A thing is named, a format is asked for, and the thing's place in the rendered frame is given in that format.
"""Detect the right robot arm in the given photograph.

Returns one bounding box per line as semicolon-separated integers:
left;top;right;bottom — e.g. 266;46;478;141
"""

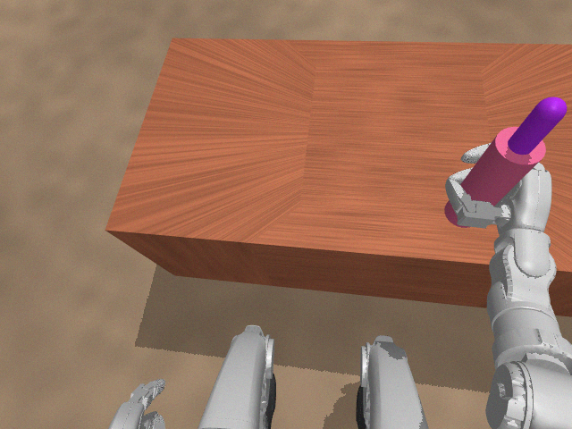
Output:
485;228;572;429

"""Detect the bottle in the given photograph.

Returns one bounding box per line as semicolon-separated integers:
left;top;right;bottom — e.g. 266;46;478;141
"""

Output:
444;97;567;228

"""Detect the left robot hand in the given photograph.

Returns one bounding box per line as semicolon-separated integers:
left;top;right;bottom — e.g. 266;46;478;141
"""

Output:
108;379;165;429

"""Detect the right robot hand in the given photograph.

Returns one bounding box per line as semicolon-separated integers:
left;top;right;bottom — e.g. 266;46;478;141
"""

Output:
445;143;551;236

